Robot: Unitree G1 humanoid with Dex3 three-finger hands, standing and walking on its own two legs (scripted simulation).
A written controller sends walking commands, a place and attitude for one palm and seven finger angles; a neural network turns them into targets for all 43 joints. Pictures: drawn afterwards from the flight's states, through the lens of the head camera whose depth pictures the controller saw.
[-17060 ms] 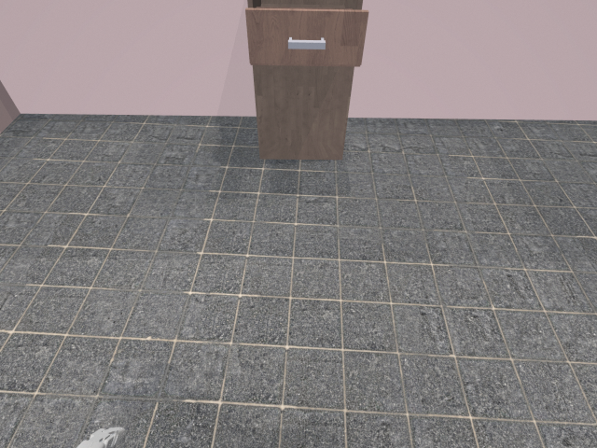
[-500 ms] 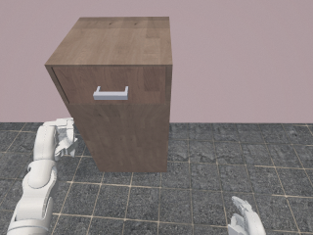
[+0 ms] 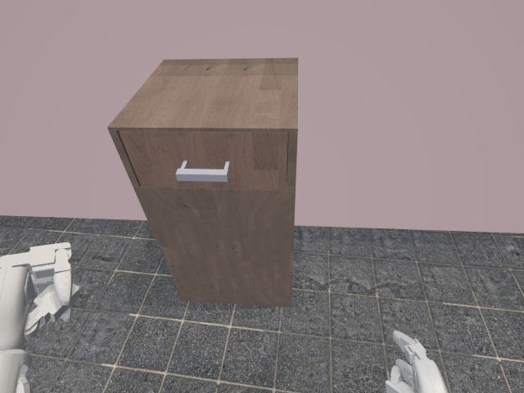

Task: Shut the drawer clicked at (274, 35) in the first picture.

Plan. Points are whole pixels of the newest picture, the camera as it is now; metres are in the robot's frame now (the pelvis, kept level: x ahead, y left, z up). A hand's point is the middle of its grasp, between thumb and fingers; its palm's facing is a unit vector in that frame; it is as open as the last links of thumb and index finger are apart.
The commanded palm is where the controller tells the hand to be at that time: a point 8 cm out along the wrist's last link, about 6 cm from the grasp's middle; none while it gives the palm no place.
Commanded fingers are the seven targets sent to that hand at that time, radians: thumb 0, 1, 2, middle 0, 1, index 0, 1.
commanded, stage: draw the hand back to the body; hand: left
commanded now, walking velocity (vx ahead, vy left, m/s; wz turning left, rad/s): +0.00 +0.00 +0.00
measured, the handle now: (204, 169) +0.62 +0.24 -0.02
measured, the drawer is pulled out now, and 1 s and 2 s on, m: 0.00 0.00 0.00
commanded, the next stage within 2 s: step back with the hand held close in 0.14 s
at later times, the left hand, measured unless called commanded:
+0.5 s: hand (77, 283) +0.19 +0.25 +0.15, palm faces +0.31 -0.82 -0.48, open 3.2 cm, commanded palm +0.12 +0.29 +0.17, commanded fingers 0.00 0.90 0.90 -1.40 -1.60 -1.40 -1.60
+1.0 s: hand (13, 362) +0.10 +0.27 +0.15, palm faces +0.38 -0.81 -0.45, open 3.2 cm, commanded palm +0.04 +0.31 +0.17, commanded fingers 0.00 0.90 0.90 -1.40 -1.60 -1.40 -1.60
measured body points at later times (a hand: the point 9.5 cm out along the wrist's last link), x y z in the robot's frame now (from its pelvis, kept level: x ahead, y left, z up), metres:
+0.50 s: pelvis -0.01 +0.02 +0.00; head +0.01 +0.00 +0.45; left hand +0.17 +0.29 +0.18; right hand +0.16 -0.23 -0.09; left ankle -0.01 +0.13 -0.74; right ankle -0.01 -0.12 -0.74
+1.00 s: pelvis -0.09 +0.03 -0.01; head -0.07 +0.03 +0.44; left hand +0.07 +0.31 +0.18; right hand +0.10 -0.20 -0.09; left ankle -0.02 +0.13 -0.74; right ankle -0.01 -0.12 -0.74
